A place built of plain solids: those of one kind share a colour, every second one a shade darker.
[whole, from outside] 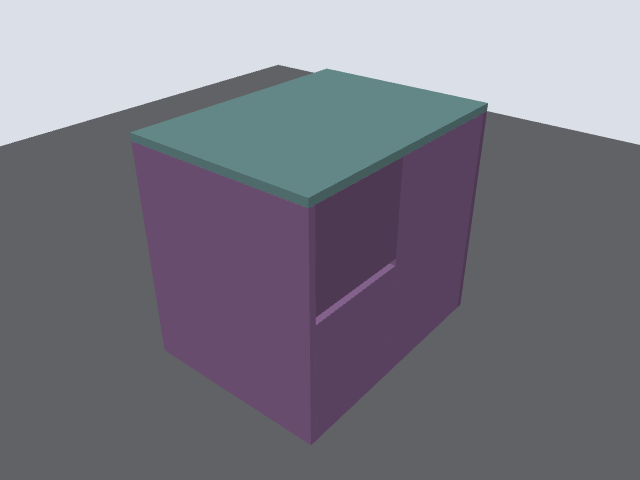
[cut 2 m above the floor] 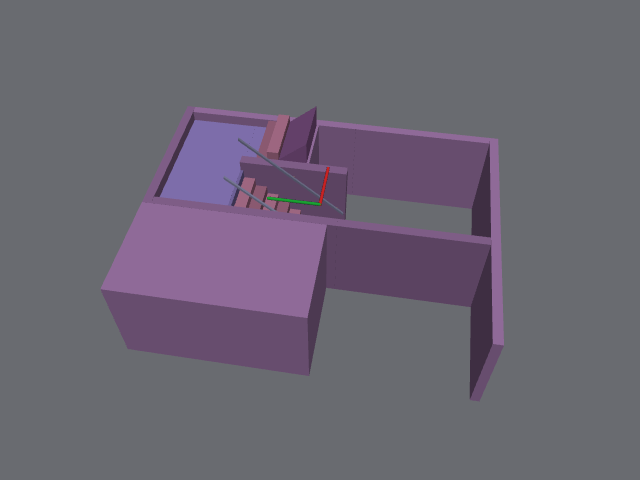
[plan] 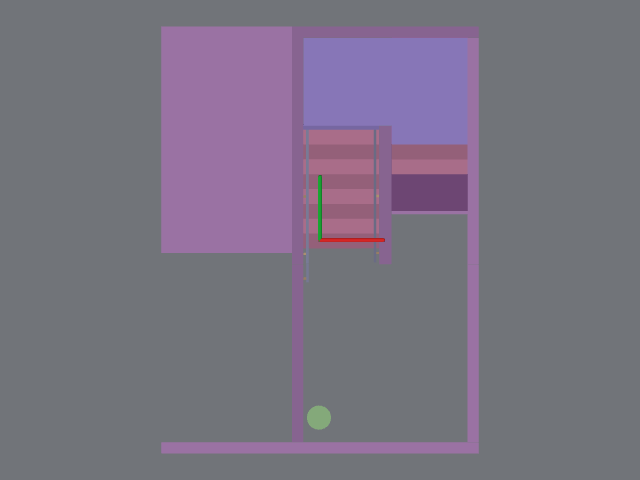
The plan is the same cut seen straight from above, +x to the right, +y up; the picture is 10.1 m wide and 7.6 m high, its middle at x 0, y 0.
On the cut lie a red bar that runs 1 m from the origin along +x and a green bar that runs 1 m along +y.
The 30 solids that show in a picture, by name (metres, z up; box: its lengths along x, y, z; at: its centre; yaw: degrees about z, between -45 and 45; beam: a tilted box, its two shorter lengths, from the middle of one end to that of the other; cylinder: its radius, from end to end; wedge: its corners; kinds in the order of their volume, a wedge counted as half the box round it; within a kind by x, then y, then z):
{
 "wall_1": {"box": [2.07, 3.59, 6.12], "at": [-1.48, 1.59, 2.76]},
 "wall_2": {"box": [0.18, 2.82, 3.48], "at": [-0.35, -1.79, 1.44]},
 "wall_3": {"box": [0.18, 3.59, 6.12], "at": [-0.35, 1.41, 2.76]},
 "wall_4": {"box": [5.03, 0.18, 6.12], "at": [0.0, -3.29, 2.76]},
 "wall_5": {"box": [0.2, 2.19, 6.12], "at": [1.04, 0.71, 2.76]},
 "wall_6": {"box": [2.96, 0.18, 6.12], "at": [1.04, 3.29, 2.76]},
 "wall_7": {"box": [1.2, 0.1, 2.59], "at": [1.74, 0.46, 1.25]},
 "wall_8": {"box": [0.18, 2.82, 3.48], "at": [2.43, -1.79, 1.44]},
 "wall_9": {"box": [0.18, 2.82, 2.45], "at": [2.43, -1.79, 4.59]},
 "wall_10": {"box": [0.18, 3.59, 6.12], "at": [2.43, 1.41, 2.76]},
 "roof_1": {"box": [5.03, 6.76, 0.2], "at": [0.0, 0.0, 5.92]},
 "fill_1": {"wedge": [[1.13, 0.46, -0.05], [1.13, 0.46, 2.5], [1.13, 1.53, -0.05], [1.13, 1.53, 1.6], [2.34, 0.46, -0.05], [2.34, 0.46, 2.5], [2.34, 1.53, -0.05], [2.34, 1.53, 1.6]]},
 "fill_2": {"box": [1.21, 1.71, 1.62], "at": [1.74, 2.35, 0.76]},
 "floor_1": {"wedge": [[-0.26, 1.75, 1.57], [-0.26, 1.75, 1.79], [-0.26, 1.81, 1.79], [-0.26, 1.83, 1.57], [0.94, 1.75, 1.57], [0.94, 1.75, 1.79], [0.94, 1.81, 1.79], [0.94, 1.83, 1.57]]},
 "floor_2": {"box": [2.6, 1.39, 0.22], "at": [1.04, 2.5, 1.68]},
 "floor_3": {"wedge": [[1.14, 1.51, 1.57], [1.14, 1.51, 1.79], [1.14, 1.81, 1.79], [1.14, 1.83, 1.57], [2.34, 1.51, 1.57], [2.34, 1.51, 1.79], [2.34, 1.81, 1.79], [2.34, 1.83, 1.57]]},
 "tread_1": {"wedge": [[-0.26, -0.13, -0.05], [-0.26, -0.13, 0.2], [-0.26, 0.11, 0.02], [-0.26, 0.11, 0.2], [0.94, -0.13, -0.05], [0.94, -0.13, 0.2], [0.94, 0.1, 0.02], [0.94, 0.1, 0.2]]},
 "tread_2": {"wedge": [[-0.26, 0.1, 0.02], [-0.26, 0.1, 0.4], [-0.26, 0.34, 0.22], [-0.26, 0.34, 0.4], [0.94, 0.1, 0.02], [0.94, 0.1, 0.4], [0.94, 0.34, 0.22], [0.94, 0.34, 0.4]]},
 "tread_3": {"wedge": [[-0.26, 0.34, 0.22], [-0.26, 0.34, 0.6], [-0.26, 0.57, 0.42], [-0.26, 0.57, 0.6], [0.94, 0.34, 0.22], [0.94, 0.34, 0.6], [0.94, 0.57, 0.42], [0.94, 0.57, 0.6]]},
 "tread_4": {"wedge": [[-0.26, 0.57, 0.42], [-0.26, 0.57, 0.8], [-0.26, 0.81, 0.62], [-0.26, 0.81, 0.8], [0.94, 0.57, 0.42], [0.94, 0.57, 0.79], [0.94, 0.81, 0.62], [0.94, 0.81, 0.79]]},
 "tread_5": {"wedge": [[-0.26, 0.81, 0.62], [-0.26, 0.81, 0.99], [-0.26, 1.05, 0.82], [-0.26, 1.05, 0.99], [0.94, 0.81, 0.62], [0.94, 0.81, 0.99], [0.94, 1.05, 0.82], [0.94, 1.05, 0.99]]},
 "tread_6": {"wedge": [[-0.26, 1.04, 0.82], [-0.26, 1.04, 1.19], [-0.26, 1.28, 1.02], [-0.26, 1.28, 1.19], [0.94, 1.04, 0.82], [0.94, 1.04, 1.19], [0.94, 1.28, 1.02], [0.94, 1.28, 1.19]]},
 "tread_7": {"wedge": [[-0.26, 1.28, 1.01], [-0.26, 1.28, 1.39], [-0.26, 1.52, 1.22], [-0.26, 1.52, 1.39], [0.94, 1.28, 1.02], [0.94, 1.28, 1.39], [0.94, 1.52, 1.22], [0.94, 1.52, 1.39]]},
 "tread_8": {"wedge": [[-0.26, 1.51, 1.21], [-0.26, 1.51, 1.59], [-0.26, 1.75, 1.41], [-0.26, 1.75, 1.59], [0.94, 1.51, 1.21], [0.94, 1.51, 1.59], [0.94, 1.75, 1.41], [0.94, 1.75, 1.59]]},
 "tread_9": {"wedge": [[1.14, 1.04, 2.01], [1.14, 1.04, 2.18], [1.14, 1.28, 1.81], [1.14, 1.28, 2.18], [2.34, 1.04, 2.01], [2.34, 1.04, 2.18], [2.34, 1.28, 1.81], [2.34, 1.28, 2.18]]},
 "tread_10": {"wedge": [[1.14, 1.27, 1.81], [1.14, 1.27, 1.98], [1.14, 1.51, 1.61], [1.14, 1.51, 1.98], [2.34, 1.27, 1.81], [2.34, 1.27, 1.98], [2.34, 1.51, 1.61], [2.34, 1.51, 1.98]]},
 "guard_rail_1": {"wedge": [[-0.22, -0.37, 0.86], [-0.22, -0.37, 0.92], [-0.22, 1.75, 2.65], [-0.22, 1.75, 2.7], [-0.18, -0.37, 0.86], [-0.18, -0.37, 0.92], [-0.18, 1.75, 2.65], [-0.18, 1.75, 2.7]]},
 "guard_rail_2": {"box": [0.043, 0.3, 0.043], "at": [-0.2, -0.52, 0.9]},
 "guard_rail_3": {"wedge": [[0.85, -0.36, 0.87], [0.85, -0.36, 0.93], [0.85, 1.75, 2.65], [0.85, 1.75, 2.7], [0.89, -0.36, 0.87], [0.89, -0.36, 0.93], [0.89, 1.75, 2.65], [0.89, 1.75, 2.7]]},
 "bin_1": {"cylinder": 0.19, "from": [-0.02, -2.81, 0.0], "to": [-0.02, -2.81, 0.75]}
}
